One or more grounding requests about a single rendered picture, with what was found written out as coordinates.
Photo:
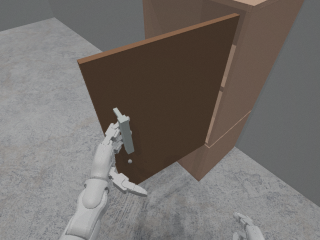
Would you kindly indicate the robot left hand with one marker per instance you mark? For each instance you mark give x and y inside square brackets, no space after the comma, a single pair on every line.
[104,158]

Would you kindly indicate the robot right hand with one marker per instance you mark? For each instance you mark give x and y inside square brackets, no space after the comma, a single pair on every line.
[252,232]

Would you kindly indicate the left robot forearm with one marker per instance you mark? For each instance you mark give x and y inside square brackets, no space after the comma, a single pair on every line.
[92,204]

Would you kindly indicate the cupboard door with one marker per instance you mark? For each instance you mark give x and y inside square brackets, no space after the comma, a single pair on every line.
[167,85]

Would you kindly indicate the handle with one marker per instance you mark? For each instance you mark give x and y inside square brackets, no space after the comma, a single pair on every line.
[125,131]

